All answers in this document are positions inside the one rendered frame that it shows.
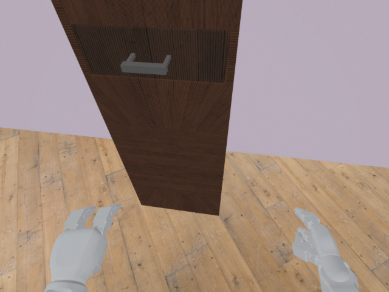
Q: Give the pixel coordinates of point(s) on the robot right forearm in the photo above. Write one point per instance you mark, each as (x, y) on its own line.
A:
(335, 275)

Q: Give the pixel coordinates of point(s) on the handle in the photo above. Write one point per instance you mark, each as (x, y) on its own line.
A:
(145, 68)

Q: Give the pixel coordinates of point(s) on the drawer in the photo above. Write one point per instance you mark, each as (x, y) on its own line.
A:
(196, 54)

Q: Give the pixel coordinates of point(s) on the robot left hand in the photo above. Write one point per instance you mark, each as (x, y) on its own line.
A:
(78, 252)

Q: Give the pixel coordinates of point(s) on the robot left forearm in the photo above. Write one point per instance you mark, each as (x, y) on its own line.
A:
(65, 286)

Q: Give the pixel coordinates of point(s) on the cabinet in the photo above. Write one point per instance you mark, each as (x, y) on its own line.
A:
(171, 135)

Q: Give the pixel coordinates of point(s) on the robot right hand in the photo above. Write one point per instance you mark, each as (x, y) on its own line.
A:
(319, 241)

